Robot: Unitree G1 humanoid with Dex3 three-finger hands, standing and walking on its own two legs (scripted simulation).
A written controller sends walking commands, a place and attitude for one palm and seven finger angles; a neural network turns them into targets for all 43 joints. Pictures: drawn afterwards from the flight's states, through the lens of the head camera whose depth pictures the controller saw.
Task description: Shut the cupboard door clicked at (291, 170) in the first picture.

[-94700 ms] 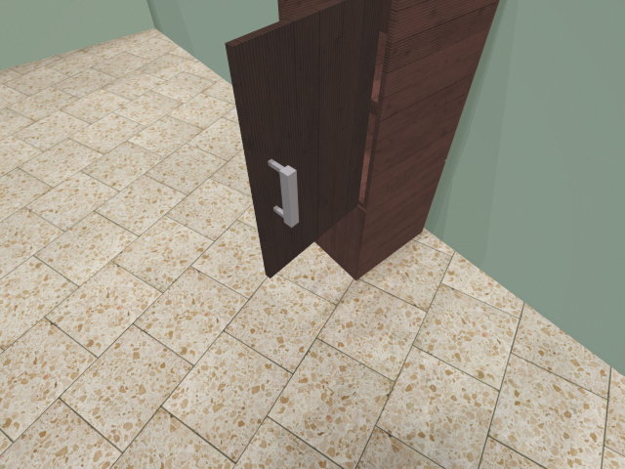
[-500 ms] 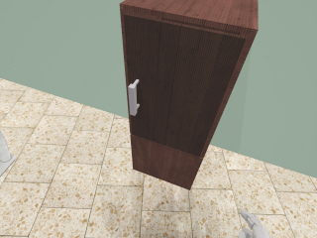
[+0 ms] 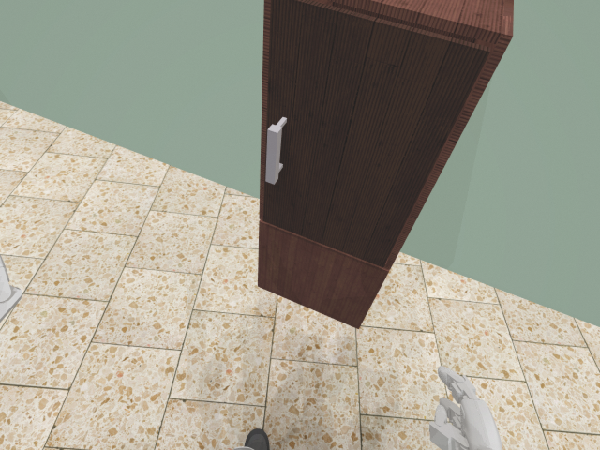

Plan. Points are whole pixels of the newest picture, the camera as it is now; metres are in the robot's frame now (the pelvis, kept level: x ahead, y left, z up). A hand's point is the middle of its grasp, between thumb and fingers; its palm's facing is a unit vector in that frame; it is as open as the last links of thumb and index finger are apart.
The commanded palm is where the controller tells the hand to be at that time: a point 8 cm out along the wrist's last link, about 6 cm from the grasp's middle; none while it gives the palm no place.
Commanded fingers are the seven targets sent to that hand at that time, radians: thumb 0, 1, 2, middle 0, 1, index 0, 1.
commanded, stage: step back with the hand held close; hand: left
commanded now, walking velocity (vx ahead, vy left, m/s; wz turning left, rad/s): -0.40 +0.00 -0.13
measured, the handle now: (277, 150) +0.72 +0.13 -0.04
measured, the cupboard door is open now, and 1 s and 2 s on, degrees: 0 0 0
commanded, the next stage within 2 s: stop stepping back and stand still in 0.02 s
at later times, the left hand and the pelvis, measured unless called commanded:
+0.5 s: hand (6, 312) +0.19 +0.29 +0.17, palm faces +0.50 -0.84 -0.20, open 7.4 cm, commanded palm +0.09 +0.31 +0.19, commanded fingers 0.00 0.90 0.90 -0.20 -0.30 -0.20 -0.30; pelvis -0.08 +0.02 -0.03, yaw -5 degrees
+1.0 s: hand (15, 392) +0.14 +0.28 +0.12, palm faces +0.40 -0.85 -0.34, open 7.4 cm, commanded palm none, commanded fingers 0.00 0.90 0.90 -0.20 -0.30 -0.20 -0.30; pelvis -0.10 +0.03 +0.00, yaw -5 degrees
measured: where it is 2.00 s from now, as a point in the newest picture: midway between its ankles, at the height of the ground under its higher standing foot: outside the picture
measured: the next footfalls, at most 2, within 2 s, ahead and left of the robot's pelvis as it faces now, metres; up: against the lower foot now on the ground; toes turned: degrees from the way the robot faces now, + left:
right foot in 0.08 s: -0.20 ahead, -0.12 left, +0.00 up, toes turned -3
left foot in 0.40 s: +0.08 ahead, +0.10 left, +0.00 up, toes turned -2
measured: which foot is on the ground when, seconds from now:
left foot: down 0.00-0.28, up 0.30-0.38, down 0.40-0.72, up 0.74-0.98, down 1.00-1.00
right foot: up 0.00-0.06, down 0.08-0.48, up 0.50-0.70, down 0.72-1.00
